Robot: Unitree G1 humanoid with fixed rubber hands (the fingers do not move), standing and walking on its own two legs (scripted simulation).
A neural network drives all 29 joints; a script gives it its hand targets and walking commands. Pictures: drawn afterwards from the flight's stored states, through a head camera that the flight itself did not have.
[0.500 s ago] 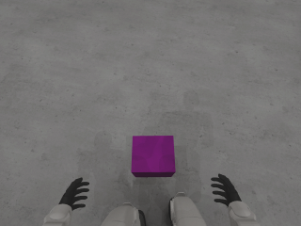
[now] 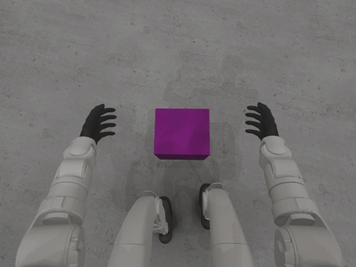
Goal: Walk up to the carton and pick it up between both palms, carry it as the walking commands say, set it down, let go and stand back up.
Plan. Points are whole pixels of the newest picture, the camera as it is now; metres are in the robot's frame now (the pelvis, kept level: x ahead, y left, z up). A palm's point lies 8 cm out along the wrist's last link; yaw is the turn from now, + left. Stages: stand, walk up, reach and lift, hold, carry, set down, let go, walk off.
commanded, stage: reach and lift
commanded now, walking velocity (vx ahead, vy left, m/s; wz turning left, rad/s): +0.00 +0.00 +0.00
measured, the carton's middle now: (182, 136) +0.45 -0.01 -0.56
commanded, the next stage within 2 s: none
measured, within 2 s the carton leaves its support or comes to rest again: neither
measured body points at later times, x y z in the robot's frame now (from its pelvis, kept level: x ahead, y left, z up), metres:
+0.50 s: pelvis +0.00 +0.00 -0.03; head +0.30 -0.01 +0.31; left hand +0.46 +0.19 -0.16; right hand +0.45 -0.21 -0.17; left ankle +0.04 +0.08 -0.65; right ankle +0.10 -0.13 -0.65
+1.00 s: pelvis -0.07 -0.01 -0.17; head +0.29 -0.01 +0.08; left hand +0.46 +0.20 -0.34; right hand +0.45 -0.20 -0.35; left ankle +0.04 +0.08 -0.65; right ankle +0.10 -0.13 -0.65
